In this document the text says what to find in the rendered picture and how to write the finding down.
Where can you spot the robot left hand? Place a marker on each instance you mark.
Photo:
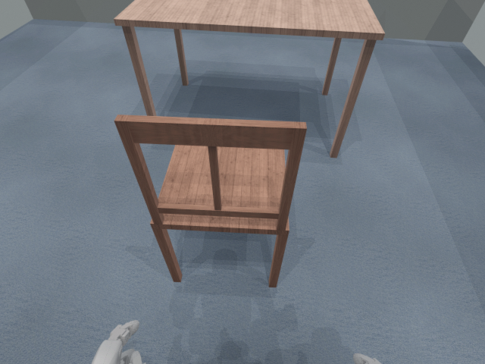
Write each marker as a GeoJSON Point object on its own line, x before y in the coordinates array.
{"type": "Point", "coordinates": [110, 351]}

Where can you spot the table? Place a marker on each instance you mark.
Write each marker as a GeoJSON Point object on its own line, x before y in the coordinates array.
{"type": "Point", "coordinates": [350, 19]}

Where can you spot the chair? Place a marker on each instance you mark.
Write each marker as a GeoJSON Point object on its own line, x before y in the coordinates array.
{"type": "Point", "coordinates": [225, 175]}

